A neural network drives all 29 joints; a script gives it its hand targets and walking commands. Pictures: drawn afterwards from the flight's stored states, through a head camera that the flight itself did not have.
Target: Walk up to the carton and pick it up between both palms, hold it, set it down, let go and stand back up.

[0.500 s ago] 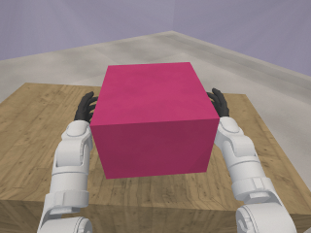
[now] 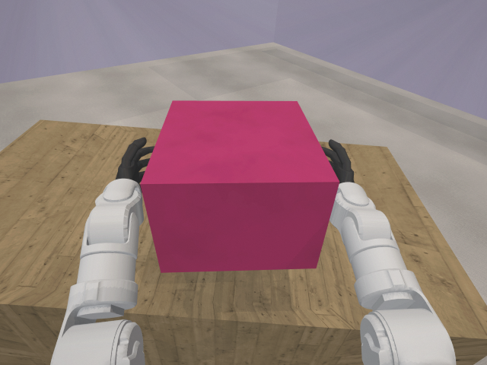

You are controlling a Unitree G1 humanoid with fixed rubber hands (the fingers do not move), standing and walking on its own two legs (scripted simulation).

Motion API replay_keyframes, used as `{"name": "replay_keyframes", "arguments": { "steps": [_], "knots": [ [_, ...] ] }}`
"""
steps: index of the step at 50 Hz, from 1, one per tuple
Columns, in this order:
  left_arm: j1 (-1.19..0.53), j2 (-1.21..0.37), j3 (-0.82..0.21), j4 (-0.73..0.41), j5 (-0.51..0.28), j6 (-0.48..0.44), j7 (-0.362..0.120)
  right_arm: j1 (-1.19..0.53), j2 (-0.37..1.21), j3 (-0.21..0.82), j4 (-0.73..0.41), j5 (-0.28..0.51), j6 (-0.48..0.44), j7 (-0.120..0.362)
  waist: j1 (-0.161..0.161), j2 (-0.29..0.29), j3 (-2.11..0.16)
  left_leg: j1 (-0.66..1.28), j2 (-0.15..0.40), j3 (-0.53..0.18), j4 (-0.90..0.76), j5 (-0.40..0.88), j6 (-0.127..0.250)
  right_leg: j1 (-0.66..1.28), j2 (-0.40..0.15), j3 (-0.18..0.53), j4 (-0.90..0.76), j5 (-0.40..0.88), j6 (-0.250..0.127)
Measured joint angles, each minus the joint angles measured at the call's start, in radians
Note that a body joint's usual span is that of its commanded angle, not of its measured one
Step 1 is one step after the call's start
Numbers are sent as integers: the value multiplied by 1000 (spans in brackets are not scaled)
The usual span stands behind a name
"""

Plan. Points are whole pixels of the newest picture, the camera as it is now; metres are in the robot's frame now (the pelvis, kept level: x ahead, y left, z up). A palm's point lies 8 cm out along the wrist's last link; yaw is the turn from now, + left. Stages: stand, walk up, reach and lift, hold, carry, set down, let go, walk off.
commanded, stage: hold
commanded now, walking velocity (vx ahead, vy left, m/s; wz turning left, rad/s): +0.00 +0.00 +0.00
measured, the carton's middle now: (237, 176) +0.43 +0.00 +0.14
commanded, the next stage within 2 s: set down in 0.08 s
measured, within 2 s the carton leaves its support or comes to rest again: neither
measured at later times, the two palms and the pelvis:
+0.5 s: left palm (134, 179) +0.39 +0.17 +0.16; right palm (339, 192) +0.37 -0.17 +0.16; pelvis +0.03 +0.01 +0.00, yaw +1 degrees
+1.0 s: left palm (144, 185) +0.42 +0.17 +0.13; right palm (334, 204) +0.38 -0.18 +0.12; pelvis +0.03 +0.02 +0.00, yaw +0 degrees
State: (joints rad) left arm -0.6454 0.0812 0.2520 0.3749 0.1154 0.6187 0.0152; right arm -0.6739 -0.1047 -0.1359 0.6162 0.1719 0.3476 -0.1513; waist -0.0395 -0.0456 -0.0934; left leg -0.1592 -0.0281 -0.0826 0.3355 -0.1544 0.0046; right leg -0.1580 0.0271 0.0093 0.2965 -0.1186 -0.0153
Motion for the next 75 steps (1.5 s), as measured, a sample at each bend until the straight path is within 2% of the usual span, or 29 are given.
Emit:
{"name": "replay_keyframes", "arguments": {
  "steps": [6,13,20,25,29,34,38,43,47,57,67,75],
  "knots": [
    [-15,9,-8,-16,-5,-31,-2,1,-15,20,-36,22,-27,-13,9,28,-3,2,3,-6,20,-22,5,25,3,-6,-24,0,5],
    [27,-18,34,-11,45,-56,-40,10,-8,45,-1,9,-38,-14,-19,22,23,90,-4,-14,8,-42,13,119,-4,-15,-42,-23,10],
    [66,-36,45,-2,62,-181,-68,87,46,-10,-28,-51,-161,0,-45,-4,59,146,-5,-17,23,-69,18,185,-5,-20,-44,-43,14],
    [103,-58,25,-22,95,-211,-73,152,42,3,-35,-58,-223,9,-48,-9,90,178,-5,-8,37,-87,23,217,-6,-16,-35,-56,18],
    [116,-70,17,8,101,-223,-72,192,39,7,-20,-64,-244,9,-36,-6,101,174,-5,4,38,-88,27,208,-6,-8,-29,-57,21],
    [123,-51,-24,36,52,-259,-49,220,43,-1,-34,-62,-273,5,-26,4,95,129,-5,11,41,-80,28,161,-8,-5,-25,-48,23],
    [87,-34,-38,87,29,-301,-40,200,47,-25,-31,-79,-288,6,-19,9,86,97,-6,15,31,-66,28,126,-10,-4,-29,-36,23],
    [24,-29,-14,176,45,-335,-45,148,50,-60,18,-121,-293,13,-12,13,81,79,-8,20,9,-49,27,103,-13,-2,-40,-24,24],
    [11,-21,-4,218,51,-358,-52,135,61,-75,43,-142,-300,14,-19,14,75,70,-7,18,3,-46,26,96,-13,-6,-49,-22,23],
    [49,-7,-35,254,23,-405,-55,194,79,-65,18,-134,-317,-2,-43,13,57,70,-2,11,28,-77,25,106,-9,-18,-39,-46,20],
    [14,12,-46,328,15,-438,-60,189,85,-73,33,-136,-325,-14,-48,11,57,59,0,25,31,-82,27,91,-8,-9,-36,-48,22],
    [-28,22,-26,409,27,-483,-75,174,106,-109,63,-175,-349,-16,-51,18,58,37,-2,32,30,-78,33,72,-12,-6,-45,-39,28]
  ]
}}
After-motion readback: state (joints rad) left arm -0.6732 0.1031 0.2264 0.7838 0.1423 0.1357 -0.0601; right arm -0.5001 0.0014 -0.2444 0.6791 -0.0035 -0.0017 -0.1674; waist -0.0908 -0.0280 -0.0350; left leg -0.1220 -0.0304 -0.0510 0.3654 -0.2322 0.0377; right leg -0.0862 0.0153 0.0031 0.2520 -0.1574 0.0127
